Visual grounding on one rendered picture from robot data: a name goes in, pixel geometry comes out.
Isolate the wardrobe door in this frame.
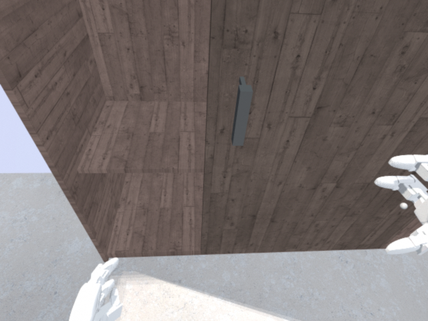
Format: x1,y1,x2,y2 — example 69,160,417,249
393,217,422,239
201,0,428,254

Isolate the handle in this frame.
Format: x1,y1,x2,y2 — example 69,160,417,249
231,76,253,146

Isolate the left robot hand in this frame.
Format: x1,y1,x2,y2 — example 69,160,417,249
69,257,123,321

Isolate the right robot hand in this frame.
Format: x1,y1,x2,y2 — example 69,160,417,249
374,154,428,255

